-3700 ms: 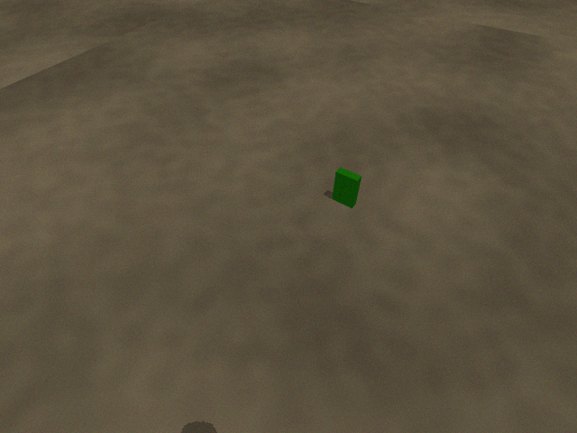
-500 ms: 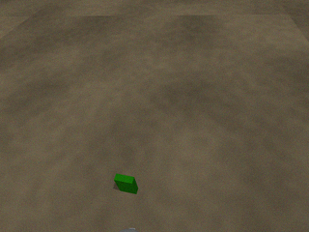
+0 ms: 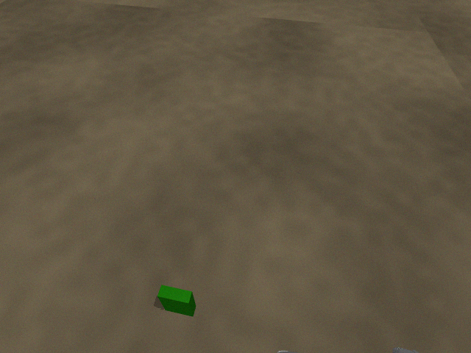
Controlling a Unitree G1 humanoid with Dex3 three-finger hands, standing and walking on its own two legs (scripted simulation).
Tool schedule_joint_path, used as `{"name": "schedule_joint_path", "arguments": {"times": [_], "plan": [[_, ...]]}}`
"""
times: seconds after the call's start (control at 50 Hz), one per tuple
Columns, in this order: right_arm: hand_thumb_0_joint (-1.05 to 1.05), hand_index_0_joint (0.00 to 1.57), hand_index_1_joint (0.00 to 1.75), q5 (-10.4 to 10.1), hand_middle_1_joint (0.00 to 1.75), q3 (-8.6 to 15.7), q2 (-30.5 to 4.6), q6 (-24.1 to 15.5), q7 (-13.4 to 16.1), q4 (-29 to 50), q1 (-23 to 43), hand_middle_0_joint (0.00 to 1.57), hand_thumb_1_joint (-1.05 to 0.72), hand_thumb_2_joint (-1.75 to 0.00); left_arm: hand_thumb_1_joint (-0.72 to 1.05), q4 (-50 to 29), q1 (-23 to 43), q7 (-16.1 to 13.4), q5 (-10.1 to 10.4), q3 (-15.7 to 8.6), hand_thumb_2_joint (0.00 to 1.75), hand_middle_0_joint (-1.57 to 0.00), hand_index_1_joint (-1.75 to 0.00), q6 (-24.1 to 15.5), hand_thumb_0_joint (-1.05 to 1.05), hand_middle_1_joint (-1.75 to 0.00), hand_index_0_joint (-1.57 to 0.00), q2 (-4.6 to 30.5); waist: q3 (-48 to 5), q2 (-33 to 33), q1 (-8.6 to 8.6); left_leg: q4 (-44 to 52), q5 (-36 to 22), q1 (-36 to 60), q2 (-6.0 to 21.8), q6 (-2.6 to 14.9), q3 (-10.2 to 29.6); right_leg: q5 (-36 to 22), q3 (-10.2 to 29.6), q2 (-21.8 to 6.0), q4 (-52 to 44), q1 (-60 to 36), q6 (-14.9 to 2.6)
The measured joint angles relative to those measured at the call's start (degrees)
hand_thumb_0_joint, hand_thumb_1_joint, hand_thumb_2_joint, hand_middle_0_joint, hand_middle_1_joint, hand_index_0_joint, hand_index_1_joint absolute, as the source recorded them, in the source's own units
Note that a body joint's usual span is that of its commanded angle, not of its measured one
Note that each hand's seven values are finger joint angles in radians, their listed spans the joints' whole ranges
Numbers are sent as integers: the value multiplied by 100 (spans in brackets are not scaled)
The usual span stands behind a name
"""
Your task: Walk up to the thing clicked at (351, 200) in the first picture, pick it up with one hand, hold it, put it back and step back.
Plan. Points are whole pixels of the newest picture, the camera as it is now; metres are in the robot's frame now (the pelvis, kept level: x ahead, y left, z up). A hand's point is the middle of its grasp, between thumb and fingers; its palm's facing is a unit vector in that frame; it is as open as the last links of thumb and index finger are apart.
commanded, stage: walk up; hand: left
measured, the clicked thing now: (178, 301) +0.40 +0.20 -0.66
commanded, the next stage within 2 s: stand in 1.16 s
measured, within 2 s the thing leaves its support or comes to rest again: neither
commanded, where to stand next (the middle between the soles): +0.08 +0.00 m, yaw +0 degrees
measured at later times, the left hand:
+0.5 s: hand out of the picture +0.13 +0.24 -0.12, palm faces -0.02 -0.94 -0.34, open 7.4 cm
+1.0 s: hand out of the picture +0.10 +0.25 -0.13, palm faces -0.01 -0.94 -0.33, open 7.4 cm
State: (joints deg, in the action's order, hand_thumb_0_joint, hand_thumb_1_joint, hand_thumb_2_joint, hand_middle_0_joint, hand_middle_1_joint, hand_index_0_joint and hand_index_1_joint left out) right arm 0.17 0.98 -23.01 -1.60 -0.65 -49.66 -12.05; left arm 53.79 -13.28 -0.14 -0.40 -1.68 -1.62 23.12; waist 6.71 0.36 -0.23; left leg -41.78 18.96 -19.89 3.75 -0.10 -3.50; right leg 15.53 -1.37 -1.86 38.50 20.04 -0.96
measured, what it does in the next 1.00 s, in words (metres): stands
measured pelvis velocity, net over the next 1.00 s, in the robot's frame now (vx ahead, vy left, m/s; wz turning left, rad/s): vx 0.03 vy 0.00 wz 0.00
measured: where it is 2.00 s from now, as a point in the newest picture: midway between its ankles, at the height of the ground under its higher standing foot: outside the picture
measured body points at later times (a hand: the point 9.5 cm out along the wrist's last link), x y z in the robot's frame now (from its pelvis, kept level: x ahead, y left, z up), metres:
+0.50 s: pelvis +0.02 -0.01 +0.03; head +0.03 -0.01 +0.48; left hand +0.13 +0.29 -0.10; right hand +0.10 -0.31 -0.11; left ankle +0.04 +0.12 -0.72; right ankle +0.05 -0.14 -0.72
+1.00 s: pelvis +0.03 +0.00 +0.03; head +0.04 -0.01 +0.48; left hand +0.10 +0.30 -0.10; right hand +0.11 -0.30 -0.10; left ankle +0.04 +0.12 -0.72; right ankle +0.05 -0.14 -0.72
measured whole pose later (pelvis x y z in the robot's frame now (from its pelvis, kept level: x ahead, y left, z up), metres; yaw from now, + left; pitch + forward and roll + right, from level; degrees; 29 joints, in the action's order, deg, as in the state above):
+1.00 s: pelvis +0.03 +0.00 +0.03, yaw +0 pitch -2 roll +0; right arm 0.5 -0.3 -20.0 -0.7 -0.9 -67.3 -3.9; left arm 67.8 -4.7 0.8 -0.5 -0.7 0.0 19.5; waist 3.3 -0.4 -0.5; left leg -19.0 9.6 -7.4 2.2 -0.9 -3.1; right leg 7.7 -1.4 -1.9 18.4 8.7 1.2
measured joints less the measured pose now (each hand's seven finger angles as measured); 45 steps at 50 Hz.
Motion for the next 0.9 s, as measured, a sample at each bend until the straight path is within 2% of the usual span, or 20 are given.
{"name": "schedule_joint_path", "arguments": {"times": [0.02, 0.06, 0.14, 0.28, 0.44, 0.62, 0.9], "plan": [[1, 21, 30, -30, 30, 2, -5, 49, 15, -63, 72, 21, -90, -90, 90, 70, 61, -13, -28, -4, 90, -20, -30, 5, 1, -30, -20, -52, 15, -108, 6, -121, 80, -19, 68, -32, 50, 9, -43, 59, 35, -23, 76], [1, 21, 30, -70, 30, -8, 54, 132, 42, -206, 197, 21, -90, -90, 90, 163, 146, 5, -33, 45, 90, -20, -30, 29, 1, -30, -20, -95, -30, -133, 5, -141, 236, -2, -10, 13, 103, 130, -27, 33, 168, 20, 124], [1, 20, 30, -71, 30, -68, 133, 116, 17, -534, 369, 21, -90, -90, 90, 340, 383, 29, -8, 156, 90, -20, -30, 97, 1, -30, -20, -203, -95, -133, -6, 273, -75, 212, -137, -38, 46, 125, 68, -52, 70, -37, 188], [1, 20, 30, -36, 30, -215, 252, 68, -31, -1121, 539, 21, -90, -90, 90, 634, 804, 65, 51, 201, 90, -20, -30, 81, 1, -30, -20, -273, -185, -104, -4, 972, -360, 568, -154, -70, 35, -151, 50, -45, -572, -370, 179], [1, 21, 30, -16, 30, -202, 207, 61, -17, -1557, 728, 21, -90, -90, 90, 989, 1092, 77, 62, 191, 90, -20, -30, 110, 1, -30, -20, -317, -235, -85, 30, 1660, -683, 954, -141, -101, 39, -467, 18, -7, -1262, -761, 169], [1, 20, 30, 20, 30, -152, 151, 72, -8, -1759, 838, 21, -90, -90, 90, 1255, 1132, 94, 32, 155, 90, -20, -30, 142, 1, -30, -20, -353, -311, -56, 36, 2096, -892, 1168, -121, -115, 42, -719, -4, 30, -1782, -1018, 173], [1, 20, 30, 33, 30, -138, 266, 84, -21, -1787, 809, 21, -90, -90, 90, 1409, 906, 102, -1, 108, 90, -20, -30, 166, 1, -30, -20, -364, -334, -65, -13, 2264, -944, 1233, -145, -94, 44, -793, -11, 12, -1995, -1109, 203]]}}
